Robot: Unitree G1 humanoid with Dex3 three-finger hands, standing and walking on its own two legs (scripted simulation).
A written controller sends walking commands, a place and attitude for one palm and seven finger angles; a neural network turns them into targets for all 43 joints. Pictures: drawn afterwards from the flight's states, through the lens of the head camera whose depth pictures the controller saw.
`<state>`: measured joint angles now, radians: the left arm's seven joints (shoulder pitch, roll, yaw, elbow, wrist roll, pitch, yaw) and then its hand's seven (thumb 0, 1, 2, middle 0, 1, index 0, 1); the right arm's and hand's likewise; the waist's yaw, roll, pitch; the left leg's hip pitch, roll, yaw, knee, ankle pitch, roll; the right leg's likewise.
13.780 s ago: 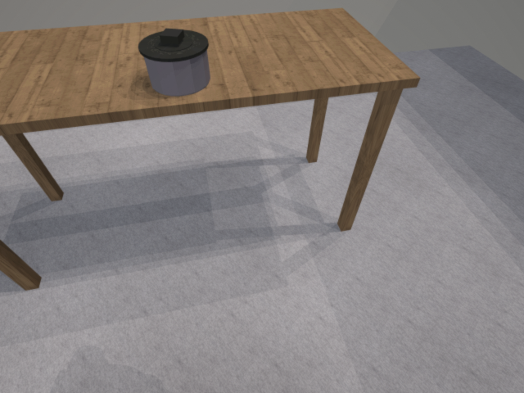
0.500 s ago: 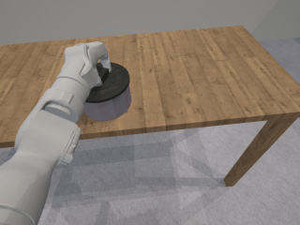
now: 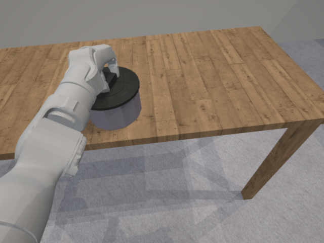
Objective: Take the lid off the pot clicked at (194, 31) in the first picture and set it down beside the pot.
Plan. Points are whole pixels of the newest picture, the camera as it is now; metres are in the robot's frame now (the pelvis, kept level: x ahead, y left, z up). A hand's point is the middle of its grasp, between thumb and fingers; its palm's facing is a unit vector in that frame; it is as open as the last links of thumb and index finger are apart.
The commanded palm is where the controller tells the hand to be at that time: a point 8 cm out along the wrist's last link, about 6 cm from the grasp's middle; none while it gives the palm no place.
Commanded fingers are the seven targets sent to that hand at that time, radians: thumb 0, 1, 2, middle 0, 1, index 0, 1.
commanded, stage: lift the lid straight up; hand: left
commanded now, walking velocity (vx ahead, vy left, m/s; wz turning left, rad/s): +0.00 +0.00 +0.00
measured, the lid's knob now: (105, 79) +0.51 +0.13 +0.15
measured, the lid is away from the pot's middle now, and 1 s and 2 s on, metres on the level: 0.01 0.01 0.02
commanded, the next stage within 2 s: move the lid sideways beside the pot in 1.84 s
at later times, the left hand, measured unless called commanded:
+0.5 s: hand (99, 68) +0.47 +0.12 +0.21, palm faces -0.36 -0.12 -0.93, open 8.3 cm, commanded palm +0.47 +0.13 +0.29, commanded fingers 0.00 0.60 1.01 -0.81 -1.10 -0.75 -1.08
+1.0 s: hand (94, 49) +0.48 +0.12 +0.25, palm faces -0.30 -0.17 -0.94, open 8.3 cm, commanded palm +0.48 +0.14 +0.33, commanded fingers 0.00 0.60 1.01 -0.81 -1.10 -0.75 -1.08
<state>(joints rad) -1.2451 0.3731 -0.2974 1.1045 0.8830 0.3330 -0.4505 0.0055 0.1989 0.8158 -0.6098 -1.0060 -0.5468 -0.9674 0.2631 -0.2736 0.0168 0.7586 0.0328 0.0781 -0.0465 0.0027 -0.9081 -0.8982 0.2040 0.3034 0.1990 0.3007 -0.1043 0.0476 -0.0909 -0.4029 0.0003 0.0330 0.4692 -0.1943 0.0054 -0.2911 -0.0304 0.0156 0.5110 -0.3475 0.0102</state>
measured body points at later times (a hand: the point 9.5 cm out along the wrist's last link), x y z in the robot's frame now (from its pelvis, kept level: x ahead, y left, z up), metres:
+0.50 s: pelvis +0.00 +0.00 +0.00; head +0.02 -0.03 +0.45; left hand +0.49 +0.12 +0.26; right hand +0.09 -0.27 -0.13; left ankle +0.02 +0.12 -0.74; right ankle -0.06 -0.13 -0.74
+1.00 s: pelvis +0.00 +0.00 +0.00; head +0.02 -0.03 +0.45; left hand +0.49 +0.13 +0.30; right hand +0.06 -0.27 -0.13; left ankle +0.02 +0.12 -0.74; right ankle -0.06 -0.13 -0.74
